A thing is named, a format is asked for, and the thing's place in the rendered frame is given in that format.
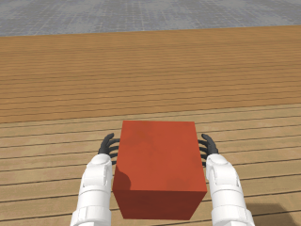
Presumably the robot left hand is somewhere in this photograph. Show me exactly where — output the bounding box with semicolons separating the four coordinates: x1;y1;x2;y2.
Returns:
98;133;120;166

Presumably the carton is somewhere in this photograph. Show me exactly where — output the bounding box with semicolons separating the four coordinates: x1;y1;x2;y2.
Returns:
112;121;208;220

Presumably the robot left forearm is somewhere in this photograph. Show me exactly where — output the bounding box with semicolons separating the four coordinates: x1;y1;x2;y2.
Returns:
70;153;113;226

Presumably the robot right forearm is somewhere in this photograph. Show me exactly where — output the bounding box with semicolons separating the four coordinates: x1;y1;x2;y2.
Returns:
205;153;255;226

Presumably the robot right hand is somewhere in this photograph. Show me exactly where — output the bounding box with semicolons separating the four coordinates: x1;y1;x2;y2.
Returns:
198;134;219;167

